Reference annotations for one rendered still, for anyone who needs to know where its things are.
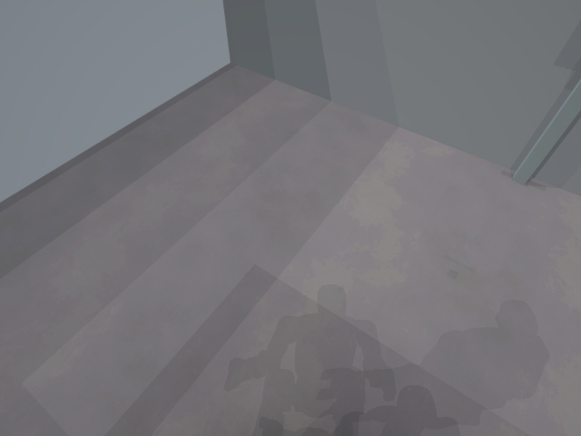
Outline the panel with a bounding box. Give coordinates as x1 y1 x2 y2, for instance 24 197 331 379
512 79 581 184

